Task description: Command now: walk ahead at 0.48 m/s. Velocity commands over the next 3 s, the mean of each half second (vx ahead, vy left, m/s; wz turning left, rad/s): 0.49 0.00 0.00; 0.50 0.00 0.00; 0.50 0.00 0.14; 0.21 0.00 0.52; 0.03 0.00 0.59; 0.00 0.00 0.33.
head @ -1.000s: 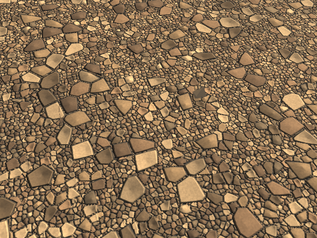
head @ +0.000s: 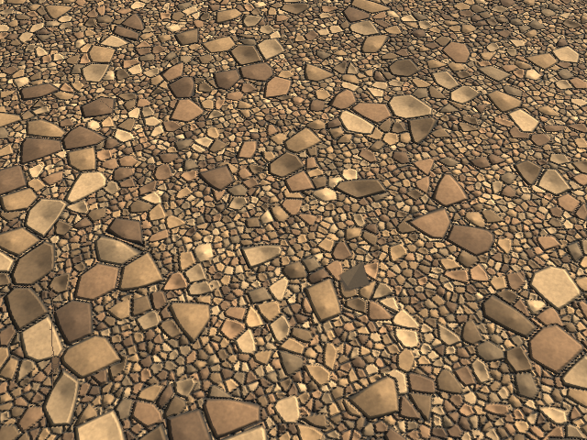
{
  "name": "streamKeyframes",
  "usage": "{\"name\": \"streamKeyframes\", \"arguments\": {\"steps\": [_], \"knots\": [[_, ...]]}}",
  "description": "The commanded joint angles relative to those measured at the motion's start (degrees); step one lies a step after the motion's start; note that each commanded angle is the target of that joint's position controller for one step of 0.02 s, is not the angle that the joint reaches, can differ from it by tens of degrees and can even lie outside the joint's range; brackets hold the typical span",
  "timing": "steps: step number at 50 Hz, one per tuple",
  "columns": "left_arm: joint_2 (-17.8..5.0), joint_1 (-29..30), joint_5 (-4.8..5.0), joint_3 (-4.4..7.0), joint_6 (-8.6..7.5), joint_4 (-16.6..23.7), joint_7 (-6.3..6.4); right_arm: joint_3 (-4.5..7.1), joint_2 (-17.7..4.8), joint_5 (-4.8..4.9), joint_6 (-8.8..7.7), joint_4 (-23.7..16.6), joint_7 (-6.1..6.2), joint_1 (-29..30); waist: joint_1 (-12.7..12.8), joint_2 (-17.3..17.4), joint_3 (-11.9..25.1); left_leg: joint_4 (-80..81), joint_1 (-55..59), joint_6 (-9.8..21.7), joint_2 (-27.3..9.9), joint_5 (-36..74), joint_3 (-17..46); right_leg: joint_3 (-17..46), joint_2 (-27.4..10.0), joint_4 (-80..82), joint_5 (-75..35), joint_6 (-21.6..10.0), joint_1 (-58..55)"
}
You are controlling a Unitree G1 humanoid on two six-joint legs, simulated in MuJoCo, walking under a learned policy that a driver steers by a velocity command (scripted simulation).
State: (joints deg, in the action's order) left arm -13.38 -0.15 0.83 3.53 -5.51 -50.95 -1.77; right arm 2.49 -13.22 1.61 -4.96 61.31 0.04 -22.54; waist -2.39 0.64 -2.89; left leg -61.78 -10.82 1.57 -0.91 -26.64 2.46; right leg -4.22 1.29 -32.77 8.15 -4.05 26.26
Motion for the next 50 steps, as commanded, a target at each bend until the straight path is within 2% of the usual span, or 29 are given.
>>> {"name": "streamKeyframes", "arguments": {"steps": [1,2,3,4,6,9,14,18,21,22,23,24,25,26,27,28,29,30,31,32,33,35,38,41,45,48,49,50], "knots": [[-5.9,-8.6,-0.45,1.02,-0.36,-0.5,-0.05,1.63,-7.1,0.97,-2.49,-6.0,0.31,5.3,5.0,-3.0,6.2,-13.9,-29.1,2.1,-5.3,6.9,1.6,26.5,-18.1,20.8,8.2,-10.3,-24.9],[-4.4,-6.5,-1.08,0.53,-0.82,-0.4,-0.29,2.21,-6.6,-0.02,-1.65,-5.7,0.87,4.3,2.6,-3.4,4.6,-10.3,-24.9,2.3,-7.3,9.7,1.9,21.8,-15.8,22.5,5.1,-9.0,-18.5],[-4.4,-6.1,-1.37,0.47,-0.96,-0.8,-0.50,2.10,-5.0,-0.28,-0.74,-5.5,1.06,2.4,1.1,-5.1,4.3,-8.3,-21.4,2.2,-8.1,10.6,2.2,19.4,-14.8,23.9,4.3,-9.0,-14.4],[-4.4,-6.8,-1.20,0.44,-1.07,-1.3,-0.51,2.04,-3.7,-0.33,-0.07,-5.3,1.20,1.6,0.5,-5.1,3.6,-6.3,-20.3,1.9,-8.5,10.6,1.9,17.5,-14.1,25.0,3.6,-9.3,-12.1],[-6.1,-9.2,-1.27,0.68,-1.22,-2.3,0.20,2.41,-4.1,-0.58,0.60,-6.6,1.46,4.5,0.3,-4.6,1.7,-2.0,-22.9,0.9,-8.9,14.2,1.2,14.9,-13.5,27.2,2.3,-9.9,-10.4],[-8.1,-13.2,-1.21,1.00,-1.09,-3.3,1.53,2.83,-5.0,-1.45,0.57,-9.2,1.29,11.7,1.8,-3.2,0.1,8.1,-29.6,-0.6,-9.1,24.0,1.2,13.4,-13.7,28.1,-1.1,-9.7,-13.8],[-8.7,-18.9,-0.34,0.97,-0.61,-4.6,2.37,2.03,-3.4,-1.02,-0.07,-12.0,0.04,21.7,5.0,-3.1,-0.9,23.6,-28.0,-1.1,-6.2,34.3,-1.5,8.7,-12.1,27.7,-3.9,-7.4,-18.0],[-9.2,-23.4,0.00,1.32,0.40,-6.4,2.50,1.29,-3.5,-0.50,-0.49,-14.5,-1.33,27.9,7.0,-3.0,-2.6,29.8,-29.8,-0.6,-4.9,30.7,-2.0,8.3,-14.6,24.4,-5.6,-7.3,-26.0],[-10.2,-23.6,0.21,1.92,1.30,-6.8,2.70,1.42,-5.0,-0.22,-1.07,-15.7,-2.25,27.7,5.5,-4.5,-1.9,32.7,-26.5,1.4,-3.6,24.0,-2.6,9.0,-16.9,20.3,-11.8,-6.2,-30.3],[-10.8,-22.6,0.20,2.09,1.55,-6.5,2.72,1.90,-6.3,-0.18,-1.24,-15.2,-2.31,25.1,3.7,-5.5,-0.2,33.2,-21.6,2.3,-2.2,22.0,-3.8,8.5,-16.8,17.2,-19.7,-5.5,-30.6],[-10.7,-21.1,0.26,2.03,1.84,-6.1,2.70,2.90,-8.0,-0.32,-1.38,-13.5,-2.22,19.0,0.1,-5.8,3.5,34.5,-12.7,3.7,0.0,21.8,-5.7,6.7,-15.0,10.1,-30.3,-4.4,-29.9],[-9.1,-20.7,-0.04,1.37,1.98,-5.5,2.68,4.47,-11.3,-0.58,-1.42,-10.3,-1.81,8.4,-4.2,-4.7,10.4,33.1,2.8,5.8,-0.5,23.2,-4.8,4.1,-11.7,-2.3,-32.4,-2.6,-24.2],[-4.7,-24.8,-0.79,-0.07,1.36,-4.0,2.36,5.90,-17.0,-1.84,-1.34,-8.4,-1.36,-1.4,-4.7,4.5,20.5,32.2,26.6,12.9,-15.1,20.9,15.2,0.9,-5.6,-24.5,-14.7,1.0,-4.1],[-1.2,-26.9,-0.34,-1.29,-0.17,-4.5,1.95,5.49,-16.1,-1.08,-0.87,-7.4,-1.46,-3.9,-3.8,15.7,26.9,42.2,36.2,18.5,-22.9,12.3,38.4,5.5,2.4,-39.4,22.7,2.9,10.5],[-7.2,-22.3,1.19,0.27,-1.44,-3.7,1.69,3.97,-11.9,-0.78,-0.89,-7.9,-1.46,-0.9,-4.4,11.3,21.6,44.0,32.6,15.6,-20.7,8.0,35.0,11.2,-1.2,-45.1,23.0,1.5,16.9],[-8.7,-17.2,2.08,0.56,-2.05,-2.0,1.66,3.31,-9.5,-0.94,-0.91,-9.2,-1.21,4.1,-3.5,8.3,14.5,44.7,24.7,13.4,-18.9,10.8,26.3,9.5,-4.2,-45.0,18.5,0.6,19.0],[-8.3,-14.7,1.54,0.67,-2.04,-1.6,2.04,2.76,-8.1,-1.50,-1.06,-10.0,-1.34,8.5,-1.6,3.3,9.6,46.7,15.5,12.4,-16.8,15.7,20.1,8.0,-7.0,-41.3,13.4,0.5,17.0],[-8.1,-14.4,0.71,1.22,-1.41,-1.7,2.43,2.24,-6.3,-2.00,-1.37,-10.3,-1.48,11.1,0.4,2.8,7.2,48.5,9.0,11.5,-14.8,19.2,15.9,8.3,-9.0,-37.3,10.3,0.5,13.6],[-6.8,-15.8,0.45,1.24,-0.56,-2.0,2.48,1.97,-5.5,-2.34,-1.49,-10.0,-1.70,12.0,2.1,3.6,6.1,50.3,4.9,11.3,-13.7,20.5,13.6,8.5,-9.9,-35.4,8.6,0.6,10.3],[-5.4,-16.6,0.21,1.11,0.18,-2.1,2.54,1.99,-5.5,-2.27,-1.55,-9.6,-1.80,11.3,2.6,3.5,5.5,51.8,2.8,11.5,-12.8,21.8,11.7,8.2,-10.2,-33.7,8.0,0.7,8.7],[-4.2,-16.9,0.31,0.90,0.69,-1.9,2.59,2.36,-7.1,-2.09,-1.62,-9.1,-1.58,10.8,3.4,4.4,4.6,53.3,0.6,12.9,-13.5,21.9,11.1,7.9,-10.6,-31.5,7.6,1.5,8.7],[-5.0,-13.1,-0.07,1.16,1.10,-0.6,2.77,2.56,-7.9,-1.89,-1.73,-8.4,-0.87,9.2,3.0,2.5,2.2,55.0,0.2,12.8,-12.8,24.1,8.1,7.6,-10.9,-25.7,2.9,2.8,12.0],[-4.4,-7.5,-0.60,1.09,0.90,1.1,2.41,2.64,-8.7,-1.56,-1.30,-7.7,0.02,6.7,1.8,2.2,1.0,55.6,1.7,11.1,-11.0,27.5,4.0,6.6,-10.1,-14.7,-7.3,3.7,13.9],[-3.3,-1.3,-0.19,0.48,0.56,2.6,1.71,2.64,-9.1,-1.13,-1.12,-6.8,0.33,3.9,-0.1,2.5,0.0,55.9,2.4,9.7,-9.5,27.2,0.6,4.3,-7.8,-5.0,-14.1,3.6,10.8],[-3.8,4.9,0.31,0.04,0.27,4.9,0.53,2.86,-9.5,-0.65,-0.29,-4.7,0.46,-0.3,-2.0,2.7,-1.9,53.5,9.7,9.4,-12.1,27.1,0.7,4.2,-6.6,1.0,-12.7,2.6,12.1],[-5.5,4.8,0.43,0.38,-0.25,5.9,-0.37,3.40,-10.5,-0.48,0.64,-4.1,0.80,-0.2,-0.3,3.7,-1.3,49.3,15.0,8.1,-14.7,33.5,1.4,4.1,-5.6,3.5,-6.6,0.5,10.0],[-6.6,2.2,0.41,0.89,-0.38,5.4,-0.43,3.56,-11.1,-0.49,0.89,-4.3,0.87,0.8,1.5,4.5,0.5,46.2,15.5,7.4,-14.5,41.2,0.9,2.9,-4.2,3.9,-4.5,-0.4,5.5],[-8.2,-3.6,0.23,1.84,-0.45,3.8,-0.34,3.52,-11.0,-0.39,1.21,-4.7,0.90,2.2,4.9,4.7,4.0,39.4,14.8,6.4,-12.9,50.8,-0.8,1.1,-2.2,5.0,-4.3,-1.6,-3.1]]}}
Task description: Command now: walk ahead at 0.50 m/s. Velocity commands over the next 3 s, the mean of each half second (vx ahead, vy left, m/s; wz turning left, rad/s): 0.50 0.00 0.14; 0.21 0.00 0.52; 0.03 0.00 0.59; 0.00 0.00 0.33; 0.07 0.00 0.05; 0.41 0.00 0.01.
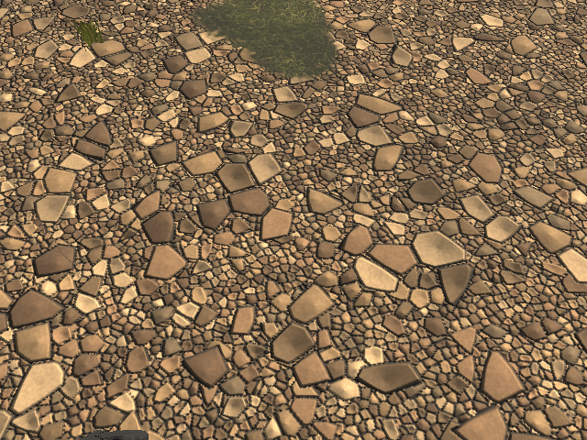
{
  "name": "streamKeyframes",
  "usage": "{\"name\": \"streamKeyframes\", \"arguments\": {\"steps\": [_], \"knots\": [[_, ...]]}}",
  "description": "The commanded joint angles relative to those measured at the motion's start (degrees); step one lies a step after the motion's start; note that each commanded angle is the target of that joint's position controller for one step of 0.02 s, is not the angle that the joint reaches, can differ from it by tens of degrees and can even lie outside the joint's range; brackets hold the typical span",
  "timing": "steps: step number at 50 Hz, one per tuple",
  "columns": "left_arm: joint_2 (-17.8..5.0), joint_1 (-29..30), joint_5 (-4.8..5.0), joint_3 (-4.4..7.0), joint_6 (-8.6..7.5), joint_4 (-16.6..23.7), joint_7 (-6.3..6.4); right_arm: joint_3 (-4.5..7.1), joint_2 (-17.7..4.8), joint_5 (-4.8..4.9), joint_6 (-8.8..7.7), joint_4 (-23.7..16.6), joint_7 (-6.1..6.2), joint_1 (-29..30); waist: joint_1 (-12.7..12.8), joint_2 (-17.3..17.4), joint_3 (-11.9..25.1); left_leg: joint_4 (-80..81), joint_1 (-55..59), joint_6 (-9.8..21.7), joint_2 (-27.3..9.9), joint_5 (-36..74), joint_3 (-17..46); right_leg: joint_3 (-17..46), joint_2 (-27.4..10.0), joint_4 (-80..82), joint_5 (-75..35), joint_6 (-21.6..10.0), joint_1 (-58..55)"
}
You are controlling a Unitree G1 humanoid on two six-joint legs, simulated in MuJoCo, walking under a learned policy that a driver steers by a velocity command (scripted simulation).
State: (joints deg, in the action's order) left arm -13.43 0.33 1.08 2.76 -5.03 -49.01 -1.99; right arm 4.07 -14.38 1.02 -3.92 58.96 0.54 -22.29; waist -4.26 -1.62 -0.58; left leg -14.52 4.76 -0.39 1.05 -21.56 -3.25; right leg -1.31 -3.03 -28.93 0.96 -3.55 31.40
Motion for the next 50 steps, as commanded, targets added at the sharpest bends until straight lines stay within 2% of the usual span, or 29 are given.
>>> {"name": "streamKeyframes", "arguments": {"steps": [1,2,3,4,5,6,7,8,10,11,13,18,24,25,27,28,29,30,31,32,33,34,35,37,39,41,44,47,50], "knots": [[-11.1,-14.3,-0.24,4.11,-0.87,-1.4,0.27,1.31,-8.3,-0.08,0.38,-2.8,0.41,2.3,10.9,5.7,8.0,-19.7,-6.1,6.6,-11.6,46.8,2.6,-1.3,1.9,0.0,1.6,-4.0,-22.9],[-15.8,-24.5,-0.85,5.25,-0.59,-3.2,0.92,0.25,-6.0,-1.49,0.27,-4.3,0.46,0.8,13.0,-3.4,17.0,-39.6,-19.3,4.4,-7.2,26.4,-0.2,13.9,-10.5,-1.0,1.4,-7.8,-40.6],[-17.4,-25.4,-0.83,5.20,-0.49,-4.2,0.31,-1.60,1.0,-0.66,-1.21,-4.0,-0.31,-6.1,8.5,-17.6,23.0,-56.1,-40.2,1.8,2.9,-11.2,4.6,41.5,-20.5,8.6,13.7,-16.7,-55.5],[-11.8,-23.6,-0.23,3.70,-0.60,-3.5,0.29,-0.16,-5.8,0.83,-2.50,-3.9,-0.59,-1.0,10.5,-10.2,18.7,-62.1,-46.8,2.9,-0.5,-11.5,10.4,40.6,-18.2,11.4,20.0,-14.0,-52.6],[-9.4,-18.6,-0.17,2.98,-0.81,-2.4,0.54,0.44,-8.0,1.72,-3.27,-5.6,-0.72,4.6,10.0,-7.3,11.0,-61.9,-49.8,3.9,-3.4,-5.9,8.9,31.6,-16.4,12.2,17.0,-11.4,-45.1],[-8.3,-14.3,-0.70,2.49,-0.94,-1.5,0.52,0.46,-7.6,1.40,-3.35,-5.9,-0.28,7.1,8.0,-1.8,7.2,-59.2,-47.1,4.0,-6.4,-0.4,7.5,25.4,-14.4,13.6,10.6,-10.3,-36.5],[-6.2,-11.6,-1.33,1.89,-1.03,-1.3,0.25,0.95,-7.2,0.29,-2.81,-6.0,0.17,8.9,6.5,0.3,3.5,-55.7,-44.4,4.1,-8.1,2.9,7.1,20.1,-11.7,15.5,5.4,-8.9,-29.3],[-6.1,-10.9,-1.94,1.74,-1.22,-1.5,0.27,0.98,-5.9,0.31,-2.08,-5.8,0.15,6.5,4.2,-3.1,3.9,-53.9,-40.8,3.9,-9.4,5.0,7.7,17.9,-11.6,16.9,3.4,-9.4,-25.8],[-6.0,-12.1,-1.43,1.74,-1.54,-2.3,0.32,0.89,-4.2,0.17,-0.93,-5.6,0.20,5.5,3.3,-2.7,2.6,-50.0,-39.2,3.1,-10.2,5.8,7.4,14.6,-10.6,19.5,1.1,-10.1,-22.6],[-6.9,-12.9,-1.41,1.96,-1.63,-2.8,0.64,0.90,-3.9,0.10,-0.58,-6.0,0.32,6.9,3.1,-1.9,1.6,-47.9,-40.3,2.7,-10.5,7.4,7.0,13.3,-10.4,20.7,0.6,-10.2,-21.8],[-8.4,-14.4,-1.62,2.36,-1.60,-3.4,1.49,0.95,-4.0,-0.18,-0.17,-7.2,0.23,10.5,3.8,-0.7,0.0,-42.4,-44.8,1.6,-10.7,13.1,7.1,10.1,-10.7,22.0,-2.4,-10.0,-23.1],[-8.6,-16.9,-1.60,2.25,-1.44,-4.5,2.56,0.38,-2.8,0.14,-0.33,-9.7,-1.01,18.2,6.2,-1.2,-2.0,-27.6,-43.5,2.0,-7.9,27.8,5.4,0.2,-8.1,23.8,-3.6,-6.5,-24.2],[-9.2,-21.3,-0.98,2.59,0.08,-6.6,2.94,-0.49,-2.2,0.27,-0.35,-14.3,-3.00,26.2,8.7,-0.4,-4.9,-19.5,-47.0,4.1,-5.7,24.0,2.8,-4.5,-12.0,19.8,-10.0,-5.2,-36.7],[-9.7,-20.9,-0.84,2.77,0.52,-6.5,3.08,-0.42,-2.5,0.30,-0.38,-15.1,-3.46,26.5,8.2,-1.0,-4.7,-19.0,-46.4,4.8,-5.1,21.2,1.8,-5.2,-12.7,17.8,-14.8,-4.7,-38.3],[-11.6,-18.0,-0.81,3.21,1.67,-5.0,3.97,0.65,-4.8,-0.32,-0.41,-15.6,-4.16,22.7,5.1,-3.7,-1.6,-19.1,-38.9,6.2,-0.9,15.4,-2.4,-7.3,-12.1,7.8,-39.7,-2.9,-39.2],[-12.0,-17.2,-0.92,3.27,2.36,-4.3,4.49,1.82,-6.9,-0.41,-0.49,-14.2,-4.33,15.8,1.7,-4.4,2.4,-18.1,-30.6,7.2,1.7,15.6,-3.7,-8.2,-10.9,-1.6,-47.0,-1.5,-38.0],[-12.0,-16.7,-0.74,3.07,2.60,-3.6,4.83,3.47,-10.2,-0.48,-0.60,-12.5,-3.89,7.6,-2.5,-2.8,6.7,-13.5,-17.7,9.1,2.5,23.7,-1.9,-9.3,-8.2,-14.3,-42.6,1.2,-32.0],[-9.9,-18.0,-2.38,2.19,1.80,-1.4,4.69,4.82,-15.9,-1.16,-0.14,-11.9,-2.38,1.7,-2.7,7.5,14.2,-16.4,0.9,13.8,-9.5,44.1,14.6,-9.7,-3.6,-34.4,-12.7,4.7,-16.0],[-3.2,-24.1,-2.56,-0.21,-0.07,0.1,3.40,4.48,-18.3,-1.51,-0.24,-14.0,-2.38,4.5,2.8,17.7,25.0,-12.3,19.0,27.7,-24.9,56.2,44.2,-0.8,8.7,-54.6,37.4,7.7,4.4],[-9.3,-19.6,-0.98,1.27,-1.53,-0.1,2.52,3.59,-14.4,-1.44,0.40,-14.7,-2.21,3.1,-1.0,7.7,27.9,-11.3,17.2,24.7,-21.6,54.5,38.7,8.6,4.5,-56.9,35.5,6.1,5.8],[-9.7,-14.7,0.56,1.44,-1.81,1.8,2.46,2.86,-11.5,-1.03,0.48,-15.7,-2.00,7.1,-0.5,6.1,20.3,-11.1,10.4,21.9,-19.0,52.8,29.6,7.5,2.0,-54.0,31.6,5.0,8.5],[-9.3,-13.0,0.01,1.60,-1.43,1.7,3.17,2.51,-10.0,-0.26,0.55,-16.3,-1.96,10.6,1.5,0.2,12.4,-8.9,0.0,19.3,-15.9,50.1,24.2,6.0,-0.2,-48.9,28.0,5.3,8.3],[-10.3,-12.3,-1.05,2.31,-0.46,1.8,3.98,2.11,-8.6,-0.11,0.79,-16.8,-1.67,12.8,3.1,-0.3,8.8,-6.9,-8.1,18.2,-14.1,47.1,21.7,5.6,-1.5,-45.0,25.9,5.5,5.8],[-9.4,-14.2,-1.41,2.65,1.55,2.9,4.49,2.24,-9.2,-1.38,1.10,-17.6,-1.57,14.1,6.0,2.5,7.1,-4.6,-17.6,18.3,-12.3,46.6,20.2,5.7,-1.6,-40.8,24.3,6.1,0.0],[-8.0,-14.8,-1.71,2.49,2.41,3.5,5.02,2.73,-10.8,-1.48,1.07,-18.0,-1.19,14.0,6.7,4.3,7.6,-4.4,-20.3,18.0,-10.9,49.2,18.2,5.1,-0.6,-35.9,21.5,7.0,-0.6],[-7.8,-13.1,-2.01,2.47,2.90,4.5,5.40,2.98,-11.5,-0.90,1.65,-18.4,-0.43,13.5,6.3,5.0,8.9,-5.1,-19.8,17.0,-10.1,47.1,18.2,5.3,0.1,-30.8,17.8,8.1,0.6],[-7.8,-9.0,-1.85,2.37,3.45,6.1,5.35,2.99,-11.6,-0.15,3.16,-19.1,0.70,13.3,4.9,6.3,9.4,-5.6,-19.1,14.2,-8.4,34.4,19.8,6.3,1.1,-23.6,12.1,8.8,1.1],[-7.9,-4.9,-1.43,2.27,3.46,7.9,4.94,2.99,-11.7,-0.27,4.36,-19.7,1.43,12.9,3.5,8.1,7.6,-5.7,-18.9,12.8,-7.6,22.3,23.4,7.3,2.4,-16.8,10.8,9.0,0.7],[-8.5,-3.6,-1.25,2.32,2.57,8.8,4.38,2.99,-11.6,-0.45,5.02,-20.3,1.60,12.5,3.0,9.8,6.7,-8.2,-17.2,12.7,-7.7,22.8,27.2,7.9,4.0,-11.1,13.5,8.7,-1.4]]}}
Over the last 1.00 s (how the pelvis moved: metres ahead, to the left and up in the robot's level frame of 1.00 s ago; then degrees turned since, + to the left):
0.57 0.03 0.01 -1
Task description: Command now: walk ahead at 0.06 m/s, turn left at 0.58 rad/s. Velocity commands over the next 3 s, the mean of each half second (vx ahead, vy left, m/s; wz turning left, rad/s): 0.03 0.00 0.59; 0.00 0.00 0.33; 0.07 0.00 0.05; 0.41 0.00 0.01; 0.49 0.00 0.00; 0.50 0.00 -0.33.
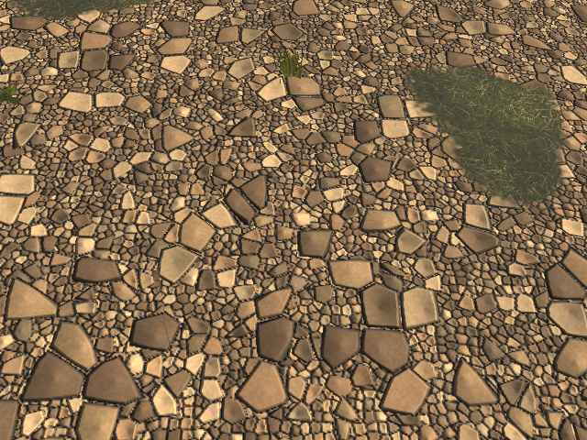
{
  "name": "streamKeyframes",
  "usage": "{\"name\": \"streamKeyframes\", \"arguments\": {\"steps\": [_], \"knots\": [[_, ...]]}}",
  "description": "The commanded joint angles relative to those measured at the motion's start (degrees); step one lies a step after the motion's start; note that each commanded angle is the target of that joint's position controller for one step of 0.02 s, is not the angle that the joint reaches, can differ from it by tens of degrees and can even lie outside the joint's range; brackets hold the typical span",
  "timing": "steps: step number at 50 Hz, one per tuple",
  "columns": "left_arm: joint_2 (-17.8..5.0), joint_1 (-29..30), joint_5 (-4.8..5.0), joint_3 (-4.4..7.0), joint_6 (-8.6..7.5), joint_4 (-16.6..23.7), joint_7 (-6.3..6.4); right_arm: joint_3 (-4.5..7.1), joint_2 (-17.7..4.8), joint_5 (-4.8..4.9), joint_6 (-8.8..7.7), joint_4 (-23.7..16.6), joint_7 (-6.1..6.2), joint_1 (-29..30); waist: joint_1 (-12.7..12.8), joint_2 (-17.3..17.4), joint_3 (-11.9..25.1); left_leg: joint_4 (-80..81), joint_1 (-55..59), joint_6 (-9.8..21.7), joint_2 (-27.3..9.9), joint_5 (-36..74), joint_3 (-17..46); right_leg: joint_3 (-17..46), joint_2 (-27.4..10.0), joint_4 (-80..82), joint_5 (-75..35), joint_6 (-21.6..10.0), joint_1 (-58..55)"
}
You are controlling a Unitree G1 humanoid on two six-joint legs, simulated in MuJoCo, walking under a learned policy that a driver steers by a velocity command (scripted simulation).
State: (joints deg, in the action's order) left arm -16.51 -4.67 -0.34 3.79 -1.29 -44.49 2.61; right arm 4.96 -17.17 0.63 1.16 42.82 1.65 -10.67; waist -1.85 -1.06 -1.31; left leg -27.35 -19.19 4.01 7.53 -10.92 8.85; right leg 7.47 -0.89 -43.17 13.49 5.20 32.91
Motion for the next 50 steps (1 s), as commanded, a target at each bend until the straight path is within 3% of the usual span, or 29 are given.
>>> {"name": "streamKeyframes", "arguments": {"steps": [1,3,4,5,6,7,8,9,10,12,16,20,22,24,25,26,27,28,29,30,31,37,42,45,46,47,48,49,50], "knots": [[-5.7,1.0,0.25,1.38,-1.58,4.4,-0.46,2.04,-8.7,-0.02,0.10,-4.5,0.45,0.9,0.7,9.7,7.7,3.2,7.7,8.2,-14.3,15.0,16.4,-0.8,2.4,5.3,2.1,-0.3,-4.4],[-6.2,-2.0,0.48,1.70,-2.37,4.0,-0.98,1.75,-8.2,0.48,0.43,-5.7,0.54,2.6,2.9,10.3,8.0,0.1,8.6,6.5,-13.0,18.3,18.3,-1.3,2.7,14.6,-1.1,-1.7,-10.2],[-6.8,-4.4,0.43,2.02,-2.74,3.3,-1.19,1.43,-7.5,0.71,0.62,-6.4,0.69,3.3,4.3,9.8,8.0,-2.1,6.6,4.4,-11.1,15.8,17.7,-1.5,1.2,21.9,-9.0,-2.8,-16.3],[-10.3,-6.0,-0.43,2.84,-2.66,3.5,-0.94,0.58,-4.7,0.06,0.64,-7.0,0.72,1.1,3.2,3.5,10.7,-10.0,0.9,1.5,-7.6,2.6,13.7,5.3,-8.8,22.1,-18.2,-6.4,-25.4],[-14.4,-4.5,-2.05,3.60,-1.64,3.8,-0.62,0.32,-2.9,0.16,0.22,-7.9,0.60,-3.5,-1.0,-13.7,9.5,-20.8,-12.2,-2.4,2.2,-23.6,2.4,19.0,-20.5,21.9,-37.0,-16.3,-31.5],[-11.0,-6.7,-2.03,3.10,-1.36,4.1,-0.69,1.57,-8.5,-0.63,-0.50,-7.6,0.21,-3.9,1.2,-14.4,11.4,-34.3,-16.7,-5.2,-0.6,-29.5,0.3,24.9,-25.6,21.9,-41.2,-22.3,-32.3],[-8.3,-5.5,-1.44,2.36,-1.22,5.2,-0.53,2.61,-11.0,-0.09,-0.41,-6.7,-0.08,-3.9,1.4,-9.2,10.5,-40.6,-17.7,-6.4,-2.6,-25.5,0.3,18.4,-22.8,20.6,-39.9,-21.2,-31.5],[-6.8,-3.6,-0.96,2.04,-0.89,5.6,-0.45,2.83,-10.5,0.33,0.33,-5.7,0.11,-3.7,1.0,-6.0,8.7,-42.9,-18.1,-7.6,-3.8,-21.8,-0.8,11.9,-18.4,19.8,-36.3,-18.2,-30.1],[-6.2,-2.5,-0.35,1.83,-0.50,5.9,-0.30,2.73,-9.5,0.42,1.09,-5.7,0.32,-3.1,1.0,-5.4,7.4,-43.9,-19.0,-8.4,-4.6,-18.9,-1.3,8.6,-16.3,20.1,-32.4,-16.5,-29.1],[-6.9,-1.9,-0.52,1.87,0.25,6.0,-0.04,1.92,-6.5,0.92,1.92,-6.9,-0.07,-1.7,1.2,-6.6,5.5,-41.7,-17.2,-9.2,-5.3,-14.9,-4.5,2.9,-13.5,22.1,-30.0,-16.0,-25.7],[-8.8,-3.2,-0.55,2.83,1.18,5.9,0.42,1.08,-4.4,0.72,1.93,-10.2,-0.66,2.3,3.3,-9.9,6.7,-29.6,-13.8,-9.4,-7.8,-12.2,-7.5,-1.1,-14.7,23.5,-26.9,-17.3,-27.7],[-10.7,-2.4,0.29,3.65,1.23,6.2,-0.31,1.28,-5.0,0.53,2.14,-11.4,-1.80,2.5,3.6,-10.9,7.2,-18.9,-5.6,-7.5,-8.7,-10.2,-10.4,-3.9,-16.4,23.7,-22.8,-16.9,-25.4],[-11.2,-2.5,0.96,3.85,1.11,5.9,-0.71,1.75,-5.5,0.54,2.43,-11.8,-2.39,1.9,3.2,-10.8,6.5,-13.0,-2.8,-5.8,-8.4,-8.5,-11.6,-4.4,-17.2,22.5,-19.3,-15.9,-25.0],[-10.6,-1.9,1.96,3.78,1.15,5.6,-0.85,2.28,-5.3,0.46,2.46,-10.6,-2.77,-1.8,0.9,-9.3,6.5,-1.9,4.6,-3.0,-6.6,-1.1,-13.5,-6.9,-16.0,17.8,-14.5,-12.6,-22.3],[-8.6,-4.9,1.70,3.30,1.10,4.3,-1.12,2.96,-6.6,0.30,2.36,-9.9,-2.34,-4.2,0.5,-5.2,6.7,3.1,11.7,-1.0,-6.6,4.9,-11.0,-10.1,-13.9,12.2,-8.9,-8.9,-17.4],[-5.0,-5.9,-0.60,2.21,1.17,5.2,-1.54,4.48,-12.8,0.18,2.00,-10.6,-1.38,-5.8,1.6,10.7,6.7,6.7,20.5,3.8,-19.4,21.9,7.3,-16.4,-7.4,-4.4,9.7,-3.0,-4.1],[-4.8,-1.6,-1.32,1.92,0.91,8.8,-1.12,4.61,-16.6,-1.68,1.02,-12.3,-1.54,-4.8,0.6,19.5,7.0,6.8,18.8,15.7,-30.5,31.1,21.9,-11.3,0.0,-18.2,26.2,-0.6,7.6],[-7.5,1.7,-0.47,2.67,0.76,9.1,-0.76,3.91,-13.6,-2.36,-0.25,-11.9,-1.93,-5.8,-2.4,12.9,8.9,8.0,16.9,16.7,-28.6,26.0,19.8,-5.2,-1.0,-24.6,24.7,-1.2,7.5],[-8.1,1.7,0.30,3.01,0.87,8.9,-0.59,3.17,-12.0,-1.98,-1.02,-11.3,-1.81,-3.6,-0.5,11.0,6.8,7.7,15.2,13.4,-25.0,22.4,14.8,-4.0,-1.8,-25.7,19.9,-2.1,7.6],[-8.0,-0.3,0.12,3.24,1.10,7.3,-0.16,2.69,-10.3,-1.01,-1.13,-11.4,-1.44,-0.4,1.2,8.2,6.4,7.2,14.3,10.1,-22.1,19.2,11.1,-3.8,-2.5,-24.2,15.4,-2.2,7.2],[-8.6,-1.4,-0.22,3.46,1.41,6.7,0.09,1.94,-8.6,-0.17,-0.96,-11.7,-1.11,1.7,1.9,8.8,6.2,7.0,13.0,8.8,-20.9,20.0,9.1,-3.9,-2.7,-23.2,12.6,-1.8,5.9],[-5.0,-2.2,0.32,2.04,1.68,6.4,-0.80,0.70,-6.8,-0.96,-0.83,-10.4,-0.04,1.7,1.8,8.9,7.3,7.1,12.0,8.8,-18.4,19.0,5.9,-5.0,-1.9,-12.3,6.2,-0.5,-1.7],[-5.2,-1.6,0.62,1.62,1.53,6.9,-1.57,0.42,-7.3,-1.34,-0.43,-9.3,-0.84,2.0,0.3,9.7,5.0,7.0,7.7,9.7,-18.8,11.4,8.7,-6.1,-1.4,0.7,8.7,-1.3,-10.6],[-4.0,-4.2,0.49,1.23,0.86,6.1,-2.11,-0.65,-5.3,-0.68,-0.42,-8.4,-1.24,3.6,2.7,8.2,4.4,4.8,5.9,7.7,-17.1,10.4,9.1,-7.2,-0.5,15.3,0.7,-2.7,-18.4],[-3.9,-5.2,-0.27,0.97,0.50,5.9,-2.32,-1.13,-4.1,-0.62,-0.68,-7.7,-1.28,2.5,3.3,6.6,4.8,4.4,4.2,5.3,-15.7,8.4,8.6,-6.0,-1.3,21.4,-7.6,-3.6,-23.5],[-6.3,-6.3,-1.11,1.22,0.23,6.2,-2.17,-1.60,-2.6,-1.54,-1.17,-7.3,-1.28,0.6,2.2,2.5,6.5,1.7,1.9,1.9,-12.9,3.3,6.4,-1.1,-6.4,21.0,-18.5,-5.2,-28.8],[-9.8,-4.4,-1.10,1.87,0.21,6.2,-2.12,-1.28,-2.8,-2.05,-1.73,-6.8,-1.64,-3.1,-1.9,-5.2,6.2,0.3,0.7,-0.6,-7.9,-3.2,1.0,0.9,-9.6,18.1,-20.7,-8.3,-27.6],[-6.5,-2.8,-0.78,1.21,0.11,6.2,-2.47,-1.40,-2.8,-2.34,-1.79,-6.4,-1.52,-1.6,-1.1,-7.8,6.4,0.7,5.7,-2.7,-7.2,-4.3,-1.2,1.7,-9.3,19.8,-10.8,-10.4,-21.5],[-4.3,-1.6,-0.76,0.54,-0.15,6.7,-2.75,-1.08,-4.0,-2.23,-1.55,-6.4,-1.43,0.9,0.1,-6.7,4.4,0.5,6.5,-3.2,-7.4,-2.7,-1.1,0.4,-7.2,20.4,-4.9,-9.3,-19.4]]}}
Over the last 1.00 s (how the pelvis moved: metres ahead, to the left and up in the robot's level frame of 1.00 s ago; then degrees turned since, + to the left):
0.47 0.04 0.01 23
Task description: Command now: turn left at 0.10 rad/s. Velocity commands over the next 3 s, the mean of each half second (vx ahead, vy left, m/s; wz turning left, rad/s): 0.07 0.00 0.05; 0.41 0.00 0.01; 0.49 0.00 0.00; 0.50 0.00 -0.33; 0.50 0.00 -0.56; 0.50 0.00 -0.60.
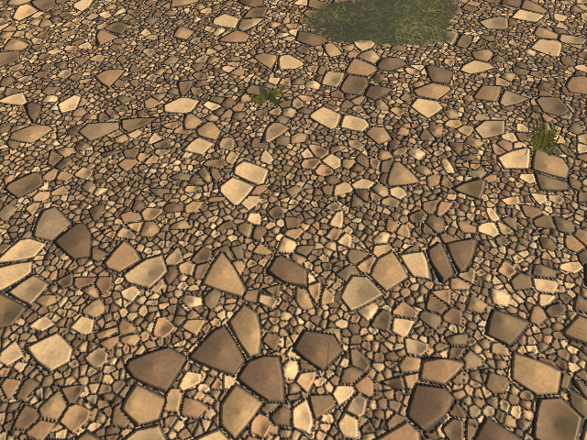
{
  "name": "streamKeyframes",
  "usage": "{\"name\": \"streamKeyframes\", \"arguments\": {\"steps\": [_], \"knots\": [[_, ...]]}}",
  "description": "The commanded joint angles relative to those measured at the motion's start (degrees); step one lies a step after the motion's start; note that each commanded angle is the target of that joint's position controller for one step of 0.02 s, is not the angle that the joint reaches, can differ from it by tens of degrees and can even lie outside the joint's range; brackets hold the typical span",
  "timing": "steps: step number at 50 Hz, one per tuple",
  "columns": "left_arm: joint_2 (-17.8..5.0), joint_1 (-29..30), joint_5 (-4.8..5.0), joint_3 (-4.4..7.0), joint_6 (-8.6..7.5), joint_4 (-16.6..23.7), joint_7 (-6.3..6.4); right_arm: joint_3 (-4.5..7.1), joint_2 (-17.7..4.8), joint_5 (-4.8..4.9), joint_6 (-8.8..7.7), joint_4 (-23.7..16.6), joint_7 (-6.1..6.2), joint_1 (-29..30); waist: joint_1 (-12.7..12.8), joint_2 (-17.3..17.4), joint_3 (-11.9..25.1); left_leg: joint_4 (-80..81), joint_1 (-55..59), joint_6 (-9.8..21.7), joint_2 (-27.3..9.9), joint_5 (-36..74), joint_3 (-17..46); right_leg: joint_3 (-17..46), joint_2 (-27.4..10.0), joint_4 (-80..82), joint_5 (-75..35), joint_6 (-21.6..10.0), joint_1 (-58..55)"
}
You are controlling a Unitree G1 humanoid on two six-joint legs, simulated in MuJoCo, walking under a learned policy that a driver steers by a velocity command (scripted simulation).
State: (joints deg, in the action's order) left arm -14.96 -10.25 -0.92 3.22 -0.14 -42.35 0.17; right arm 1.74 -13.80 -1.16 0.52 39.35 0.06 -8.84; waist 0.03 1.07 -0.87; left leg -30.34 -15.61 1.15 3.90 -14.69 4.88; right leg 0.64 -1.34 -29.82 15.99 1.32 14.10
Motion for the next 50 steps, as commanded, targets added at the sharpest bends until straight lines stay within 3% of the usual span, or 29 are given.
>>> {"name": "streamKeyframes", "arguments": {"steps": [1,4,10,15,17,19,20,21,23,25,26,27,28,29,30,31,32,33,34,35,37,41,43,46,48,49,50], "knots": [[-6.0,4.0,-0.30,1.05,-1.59,4.5,-0.34,2.36,-7.6,-0.07,-0.55,-2.9,0.38,0.5,-1.0,-7.6,3.2,2.8,2.6,0.2,-3.8,2.8,3.0,5.7,-5.3,6.7,-5.7,-3.9,-0.2],[-6.1,1.8,-0.11,0.74,-2.52,4.1,-0.10,2.40,-6.7,0.27,0.21,-2.9,0.54,0.4,-0.3,-5.5,2.5,3.0,2.4,1.3,-4.5,6.7,4.2,4.3,-4.1,5.5,-6.1,-2.7,-0.3],[-5.4,1.0,0.09,0.17,-2.11,4.5,0.34,2.46,-5.5,0.46,-0.06,-1.0,0.68,-1.0,0.2,-1.5,2.3,3.1,2.3,0.6,-4.7,8.5,4.3,3.6,-3.2,4.2,-6.6,-3.1,-1.3],[-4.8,0.8,0.20,-0.18,-2.12,4.2,0.16,2.63,-5.5,0.51,-0.08,0.3,1.15,-2.0,0.1,-0.4,2.2,3.0,3.3,0.0,-5.0,10.1,4.5,3.3,-2.6,4.0,-7.4,-3.3,-1.2],[-5.2,-0.2,0.31,-0.10,-1.82,3.6,0.22,2.64,-5.4,0.69,0.12,1.2,1.44,-3.2,0.1,-1.5,2.6,1.9,2.7,0.4,-3.1,-1.3,2.4,3.4,-1.9,5.3,4.9,-4.2,-0.9],[-7.1,-2.1,1.11,0.54,-1.51,3.1,0.56,2.84,-5.5,1.23,-0.41,0.9,1.50,-3.4,0.7,-5.5,-1.8,-2.6,-4.8,0.9,-1.0,-15.0,-0.9,9.6,-5.0,9.5,22.7,-8.0,0.2],[-8.1,-4.1,1.44,0.75,-1.67,2.6,0.77,2.74,-4.9,1.62,-1.26,0.2,1.33,-2.4,1.3,-8.1,-3.9,-6.9,-9.1,0.8,-0.8,-14.6,-2.9,16.3,-9.4,13.5,28.8,-10.7,-0.7],[-9.4,-5.4,1.62,1.13,-1.92,2.0,0.93,2.63,-4.3,2.20,-2.30,-0.6,1.08,-1.3,1.3,-10.3,-5.9,-10.4,-12.2,0.8,-1.7,-12.0,-5.0,23.4,-14.6,17.1,32.0,-13.6,-1.3],[-10.3,-6.1,1.74,1.51,-2.47,1.5,1.15,2.78,-4.8,2.58,-3.93,-1.3,0.45,0.6,1.7,-9.9,-7.9,-13.1,-14.4,1.7,-4.6,-11.8,-3.6,27.4,-17.8,18.7,27.9,-15.6,-0.9],[-10.0,-3.2,2.28,1.42,-2.44,2.1,0.70,2.79,-4.4,2.72,-4.94,-0.2,-0.45,-2.2,-0.5,-9.8,-6.1,-5.4,-7.3,3.3,-4.9,-11.2,-5.0,20.7,-14.9,17.3,20.8,-13.2,0.7],[-9.6,-0.5,2.74,1.30,-2.14,2.7,0.42,3.02,-4.3,2.59,-5.27,1.7,-0.81,-6.2,-2.9,-9.3,-4.5,1.2,3.0,3.6,-3.2,-4.2,-7.0,15.0,-11.4,15.3,16.7,-11.1,5.5],[-8.1,0.2,2.53,0.94,-2.09,3.0,0.29,3.65,-5.1,2.09,-5.29,4.0,-0.97,-10.7,-4.5,-8.2,-2.1,1.7,12.1,3.0,-2.2,1.0,-6.7,10.6,-8.1,10.8,12.0,-9.1,9.4],[-5.1,2.0,2.00,-0.04,-2.49,4.0,0.15,4.55,-7.7,1.89,-5.32,5.2,-0.78,-16.3,-6.6,-2.4,-0.2,5.8,18.1,4.8,-7.5,-2.7,2.0,4.8,-4.0,-0.4,6.9,-6.0,14.0],[-2.7,2.6,2.07,-0.68,-3.56,6.8,0.27,6.14,-14.3,1.83,-5.51,5.7,-0.90,-21.5,-7.0,14.2,1.4,14.9,24.5,12.1,-19.5,-11.2,25.0,-3.5,3.7,-20.1,7.7,-1.7,24.6],[-6.3,3.5,2.86,0.31,-4.50,7.2,0.56,5.30,-12.3,1.42,-6.06,5.0,-1.12,-21.7,-7.5,12.8,0.1,18.9,24.7,17.4,-24.9,-11.3,36.1,2.6,3.2,-32.0,17.4,-1.7,32.3],[-7.4,1.6,3.82,0.85,-5.04,6.5,0.16,4.27,-9.6,1.31,-6.50,4.4,-0.88,-18.9,-5.1,7.7,-2.3,17.7,24.9,16.7,-24.5,-11.2,31.7,4.9,0.3,-37.6,14.3,-3.2,36.7],[-6.7,0.7,3.65,0.63,-5.33,5.5,-0.23,3.81,-8.2,1.31,-6.65,3.7,-0.79,-17.2,-4.2,4.6,-2.2,17.7,24.8,14.7,-22.2,-10.1,26.0,4.4,-1.6,-38.3,9.1,-4.4,37.7],[-6.3,1.4,2.90,0.67,-5.60,5.5,-0.58,3.55,-8.1,1.35,-6.45,3.6,-0.81,-15.7,-3.6,2.5,-3.1,18.8,23.8,13.3,-21.0,-6.6,22.1,3.9,-3.1,-36.6,4.5,-4.8,38.6],[-6.2,2.3,2.17,0.95,-5.52,5.2,-0.94,2.72,-6.1,1.05,-6.14,3.5,-0.81,-14.8,-3.1,1.4,-3.1,19.8,22.6,11.2,-18.7,-0.3,17.4,3.5,-4.4,-34.9,0.8,-5.0,36.8],[-5.3,1.8,2.29,0.72,-5.42,5.4,-1.57,2.57,-6.4,1.01,-5.83,3.6,-0.75,-14.7,-2.4,4.3,-2.8,20.5,20.4,11.0,-18.0,5.1,14.4,2.5,-4.8,-32.9,-1.6,-4.3,34.6],[-4.4,3.4,1.90,0.35,-5.08,5.8,-2.29,2.47,-6.4,1.55,-5.45,4.0,-0.42,-15.7,-2.9,3.4,-3.1,21.6,18.8,11.0,-16.2,13.2,8.6,0.2,-4.6,-27.8,-5.1,-2.4,33.2],[-1.8,11.6,1.98,-0.96,-5.34,8.5,-2.84,2.70,-9.0,1.54,-4.84,5.0,0.71,-17.1,-4.9,3.3,-4.8,23.2,13.0,9.8,-13.7,15.9,1.7,-2.7,-2.3,-10.5,-15.4,-0.5,26.0],[-2.5,14.1,2.30,-0.87,-5.46,9.4,-3.14,2.90,-10.1,1.84,-4.87,6.0,0.78,-18.7,-5.4,4.2,-5.6,24.1,11.8,9.8,-14.8,14.4,1.2,-3.2,-1.1,-5.9,-18.1,-0.8,22.1],[-4.5,15.1,2.55,-0.29,-5.68,10.3,-3.55,3.21,-10.6,2.58,-4.78,7.0,0.68,-18.3,-3.8,4.5,-6.4,22.3,16.2,8.6,-17.5,18.4,1.1,-1.6,-0.9,-1.8,-17.4,-3.3,21.2],[-6.3,12.0,2.28,0.55,-5.73,9.8,-3.47,3.68,-11.8,2.34,-4.40,7.2,0.75,-17.2,-1.2,5.3,-3.2,16.6,19.7,7.1,-18.0,33.3,0.0,-2.6,0.9,-0.9,-14.2,-5.4,16.1],[-7.7,7.0,2.12,1.39,-5.54,8.6,-3.07,3.91,-12.4,2.12,-4.03,7.1,0.82,-16.5,1.8,6.0,0.8,10.0,20.3,6.3,-17.1,44.0,-1.2,-4.1,2.7,-0.8,-13.0,-6.8,9.2],[-9.7,-2.0,2.13,2.56,-5.18,6.0,-2.43,3.66,-12.0,1.83,-3.58,6.9,0.98,-16.0,6.4,5.4,6.6,-1.0,17.0,4.8,-14.7,49.2,-3.2,-5.2,3.9,-0.5,-13.4,-8.4,-3.2]]}}
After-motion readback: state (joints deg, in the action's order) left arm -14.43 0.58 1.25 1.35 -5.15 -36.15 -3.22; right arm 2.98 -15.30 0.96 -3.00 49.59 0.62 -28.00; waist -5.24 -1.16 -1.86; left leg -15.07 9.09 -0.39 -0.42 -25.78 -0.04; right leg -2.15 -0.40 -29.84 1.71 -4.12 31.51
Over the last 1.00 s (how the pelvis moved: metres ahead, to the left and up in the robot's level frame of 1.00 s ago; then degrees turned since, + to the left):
0.05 0.01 0.00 27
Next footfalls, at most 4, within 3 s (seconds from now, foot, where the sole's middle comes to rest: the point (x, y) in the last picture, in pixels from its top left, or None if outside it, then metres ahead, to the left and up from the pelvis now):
1.02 right None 0.44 -0.13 -0.77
1.56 left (272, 343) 0.74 0.10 -0.77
2.10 right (375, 260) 1.00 -0.18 -0.77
2.60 left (348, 174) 1.34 -0.13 -0.77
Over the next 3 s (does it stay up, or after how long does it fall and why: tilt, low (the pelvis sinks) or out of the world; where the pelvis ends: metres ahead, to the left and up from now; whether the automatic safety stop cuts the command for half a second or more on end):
stays up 1.29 -0.25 0.01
